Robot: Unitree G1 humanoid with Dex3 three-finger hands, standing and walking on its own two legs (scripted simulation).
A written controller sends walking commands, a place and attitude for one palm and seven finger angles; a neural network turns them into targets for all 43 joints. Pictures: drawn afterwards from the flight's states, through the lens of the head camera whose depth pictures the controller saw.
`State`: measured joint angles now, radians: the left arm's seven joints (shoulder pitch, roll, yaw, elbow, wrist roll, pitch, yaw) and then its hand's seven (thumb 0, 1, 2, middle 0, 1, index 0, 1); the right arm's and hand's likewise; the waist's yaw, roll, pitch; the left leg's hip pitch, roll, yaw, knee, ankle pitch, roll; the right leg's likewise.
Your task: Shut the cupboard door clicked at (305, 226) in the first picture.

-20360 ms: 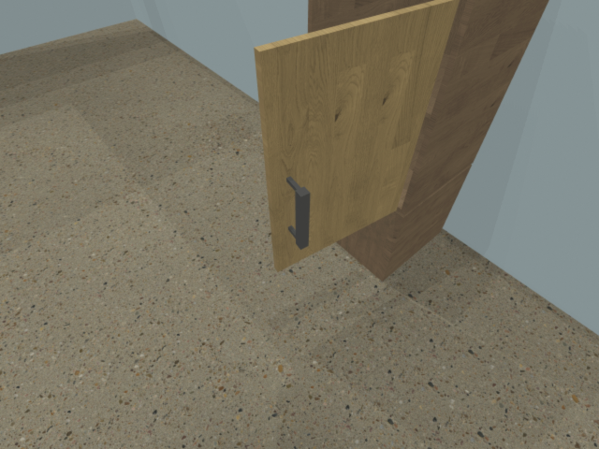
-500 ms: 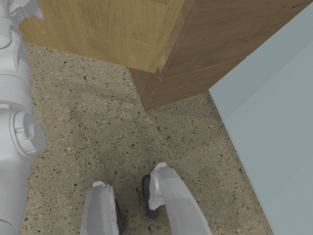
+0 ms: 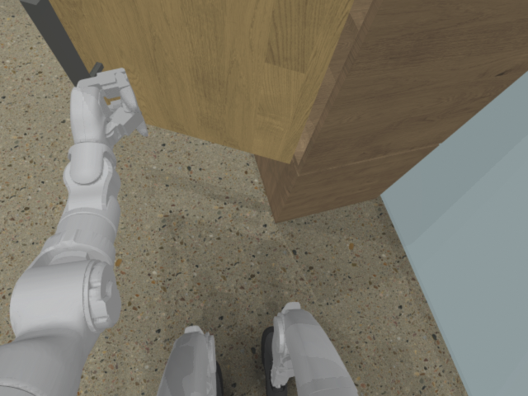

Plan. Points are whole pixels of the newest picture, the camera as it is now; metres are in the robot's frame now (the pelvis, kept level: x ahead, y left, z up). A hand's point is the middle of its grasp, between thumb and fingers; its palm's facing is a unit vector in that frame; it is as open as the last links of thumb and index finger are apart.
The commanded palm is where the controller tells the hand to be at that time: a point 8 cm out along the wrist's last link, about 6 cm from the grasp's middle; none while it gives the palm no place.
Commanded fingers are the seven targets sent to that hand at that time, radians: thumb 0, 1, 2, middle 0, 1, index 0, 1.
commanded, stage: pull the fist back off the door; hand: left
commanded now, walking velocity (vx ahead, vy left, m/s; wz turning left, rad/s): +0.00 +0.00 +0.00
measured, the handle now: (71, 41) +0.66 +0.24 +0.02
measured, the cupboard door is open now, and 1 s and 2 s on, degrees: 59 59 59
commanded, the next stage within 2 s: draw the hand back to the body in 0.18 s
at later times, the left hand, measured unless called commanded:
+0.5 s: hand (120, 131) +0.47 +0.15 +0.07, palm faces +0.02 -1.00 -0.06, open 3.1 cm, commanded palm +0.41 +0.20 +0.08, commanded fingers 0.00 0.90 0.90 -1.30 -1.50 -1.30 -1.50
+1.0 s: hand out of the picture +0.34 +0.21 +0.17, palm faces +0.18 -0.95 -0.24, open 3.1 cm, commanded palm +0.29 +0.26 +0.20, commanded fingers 0.00 0.90 0.90 -0.86 -1.02 -0.86 -1.02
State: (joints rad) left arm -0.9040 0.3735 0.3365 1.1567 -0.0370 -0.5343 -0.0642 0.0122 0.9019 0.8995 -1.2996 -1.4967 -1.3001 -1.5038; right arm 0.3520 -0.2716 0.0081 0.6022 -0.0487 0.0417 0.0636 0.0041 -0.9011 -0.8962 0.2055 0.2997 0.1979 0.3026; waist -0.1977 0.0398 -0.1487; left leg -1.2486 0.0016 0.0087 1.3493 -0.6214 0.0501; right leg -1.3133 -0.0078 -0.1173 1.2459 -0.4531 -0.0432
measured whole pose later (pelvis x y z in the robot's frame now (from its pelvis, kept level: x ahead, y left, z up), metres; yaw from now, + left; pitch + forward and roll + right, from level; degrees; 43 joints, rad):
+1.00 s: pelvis +0.04 +0.01 +0.11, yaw +2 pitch +5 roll -1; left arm 0.01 0.27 0.10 0.22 -0.07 -0.14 0.05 0.01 0.90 0.90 -1.11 -1.29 -1.11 -1.29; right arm 0.19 -0.24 0.02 0.51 0.05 0.04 -0.10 0.01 -0.90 -0.90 0.20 0.30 0.20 0.30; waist 0.00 0.04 -0.06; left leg -0.36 -0.04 0.02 0.69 -0.42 0.05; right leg -0.45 -0.01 -0.08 0.67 -0.31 -0.02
